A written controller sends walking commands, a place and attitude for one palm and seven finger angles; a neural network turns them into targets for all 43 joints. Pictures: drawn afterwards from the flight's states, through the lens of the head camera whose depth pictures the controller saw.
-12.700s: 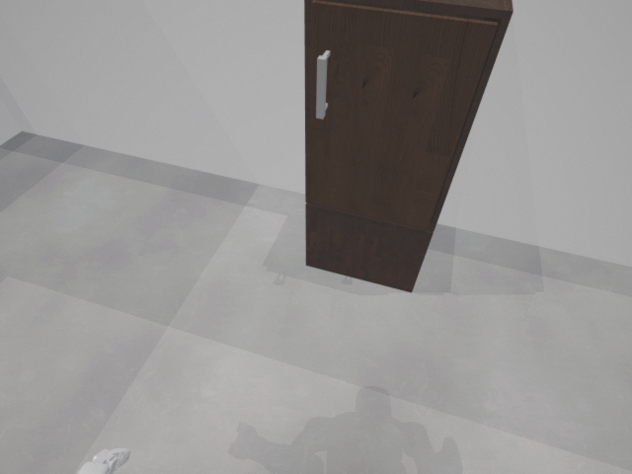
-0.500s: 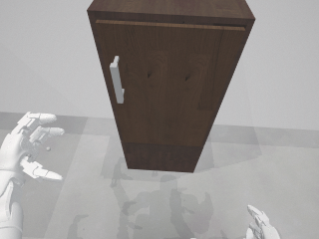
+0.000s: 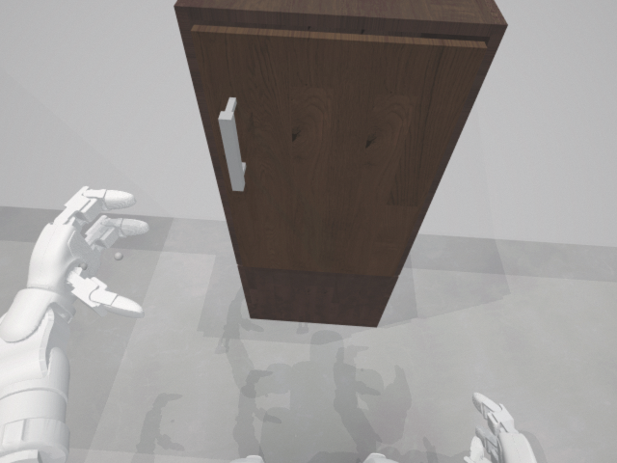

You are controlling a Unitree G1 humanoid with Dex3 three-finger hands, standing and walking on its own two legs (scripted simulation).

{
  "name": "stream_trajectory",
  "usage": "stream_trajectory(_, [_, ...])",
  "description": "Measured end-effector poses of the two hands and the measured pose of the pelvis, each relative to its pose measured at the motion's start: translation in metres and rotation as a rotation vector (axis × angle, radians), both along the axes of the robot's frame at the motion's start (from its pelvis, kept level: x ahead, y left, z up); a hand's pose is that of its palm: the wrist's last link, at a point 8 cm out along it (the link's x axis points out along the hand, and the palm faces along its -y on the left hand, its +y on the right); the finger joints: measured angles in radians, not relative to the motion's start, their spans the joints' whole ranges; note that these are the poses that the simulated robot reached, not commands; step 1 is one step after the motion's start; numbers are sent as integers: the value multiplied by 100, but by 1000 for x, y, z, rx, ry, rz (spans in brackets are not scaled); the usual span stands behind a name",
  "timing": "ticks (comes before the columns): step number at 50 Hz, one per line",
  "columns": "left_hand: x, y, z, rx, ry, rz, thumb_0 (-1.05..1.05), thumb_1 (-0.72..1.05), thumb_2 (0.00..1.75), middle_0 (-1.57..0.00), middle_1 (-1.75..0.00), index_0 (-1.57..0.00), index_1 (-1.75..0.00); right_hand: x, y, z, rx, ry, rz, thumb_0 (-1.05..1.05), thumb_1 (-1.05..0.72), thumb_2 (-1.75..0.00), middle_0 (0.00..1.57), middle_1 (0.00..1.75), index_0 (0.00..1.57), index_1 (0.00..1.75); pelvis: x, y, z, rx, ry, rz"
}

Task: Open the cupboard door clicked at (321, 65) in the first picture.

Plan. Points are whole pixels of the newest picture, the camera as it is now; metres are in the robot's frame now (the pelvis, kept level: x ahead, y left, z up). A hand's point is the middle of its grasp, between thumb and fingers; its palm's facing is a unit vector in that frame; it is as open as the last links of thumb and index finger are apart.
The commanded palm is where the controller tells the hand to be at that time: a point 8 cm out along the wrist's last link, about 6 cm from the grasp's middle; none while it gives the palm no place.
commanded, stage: move the hooked fingers beside the handle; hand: left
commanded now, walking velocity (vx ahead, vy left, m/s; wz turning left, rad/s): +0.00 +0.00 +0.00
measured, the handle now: (235, 146) +0.57 +0.15 +0.06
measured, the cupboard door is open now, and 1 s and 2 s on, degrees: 0 0 0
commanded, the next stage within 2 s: none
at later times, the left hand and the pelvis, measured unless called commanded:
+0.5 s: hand (147, 218) +0.40 +0.24 +0.08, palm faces +0.01 -1.00 -0.01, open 14.0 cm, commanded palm +0.38 +0.29 +0.08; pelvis +0.01 -0.01 +0.00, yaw -1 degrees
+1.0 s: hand (178, 179) +0.47 +0.22 +0.08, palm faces -0.02 -1.00 -0.01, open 14.0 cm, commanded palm +0.45 +0.27 +0.07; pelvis +0.00 +0.00 -0.01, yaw -2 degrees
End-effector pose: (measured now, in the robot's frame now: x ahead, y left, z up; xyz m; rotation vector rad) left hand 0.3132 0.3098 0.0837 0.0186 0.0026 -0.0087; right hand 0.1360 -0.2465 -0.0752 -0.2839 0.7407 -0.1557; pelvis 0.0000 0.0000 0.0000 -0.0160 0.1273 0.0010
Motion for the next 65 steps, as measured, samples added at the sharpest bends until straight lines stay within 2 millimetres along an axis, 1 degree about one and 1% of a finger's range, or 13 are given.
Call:
stream_trajectory(5, [20, -10, 2, 0, 0, -13, -1, -50, 30, -30, -120, -30, -120, -12, -5, -4, 6, 39, -32, 1, -90, -90, 20, 30, 21, 30, 3, -1, 0, 3, 15, -10])
stream_trajectory(11, [35, -18, 1, 2, 12, -3, -1, -50, 30, -30, -120, -30, -120, -27, -11, -11, 16, 104, -61, 1, -90, -90, 20, 30, 21, 30, 7, -2, 0, 7, 29, -20])
stream_trajectory(20, [47, -16, 0, 2, 5, 25, -1, -50, 30, -30, -120, -30, -120, -43, -21, -18, 12, 184, -92, 1, -90, -90, 20, 30, 21, 30, 9, -8, 0, 8, 43, -22])
stream_trajectory(24, [58, -16, -2, -4, 15, 20, -1, -50, 30, -30, -120, -30, -120, -47, -25, -20, -2, 210, -97, 1, -90, -90, 20, 30, 21, 30, 7, -10, -2, 6, 52, -18])
stream_trajectory(31, [79, -21, 2, -13, -5, -5, -1, -50, 30, -30, -120, -30, -120, -55, -31, -21, -15, 240, -117, 1, -90, -90, 20, 30, 21, 30, 5, -10, -5, 5, 72, -22])
stream_trajectory(38, [99, -26, -5, -11, 25, -14, -1, -50, 30, -30, -120, -30, -120, -70, -30, -25, -16, 289, -137, 1, -90, -90, 20, 30, 21, 30, 2, -8, -8, 3, 96, -23])
stream_trajectory(43, [113, -35, -5, -8, 5, -22, -1, -50, 30, -30, -120, -30, -120, -86, -27, -31, -13, 345, -153, 1, -90, -90, 20, 30, 21, 30, 1, -5, -11, 1, 114, -26])
stream_trajectory(48, [134, -36, -7, -19, 24, -11, -1, -50, 30, -30, -120, -30, -120, -104, -23, -34, -12, 399, -182, 1, -90, -90, 20, 30, 21, 30, -1, -4, -13, -2, 134, -28])
stream_trajectory(52, [146, -35, -4, 4, 17, -13, -1, -50, 30, -30, -120, -30, -120, -119, -21, -35, -11, 444, -206, 1, -90, -90, 20, 30, 21, 30, 0, -2, -15, -3, 153, -35])
stream_trajectory(56, [155, -36, -1, -13, 0, -16, -1, -50, 30, -30, -120, -30, -120, -132, -18, -35, -6, 492, -226, 1, -90, -90, 20, 30, 21, 30, 2, 1, -15, -6, 164, -41])
stream_trajectory(65, [176, -36, -10, -8, 47, -20, -1, -50, 30, -30, -120, -30, -120, -148, -15, -32, -21, 557, -249, 1, -90, -90, 20, 30, 21, 30, 4, 5, -18, -15, 191, -39])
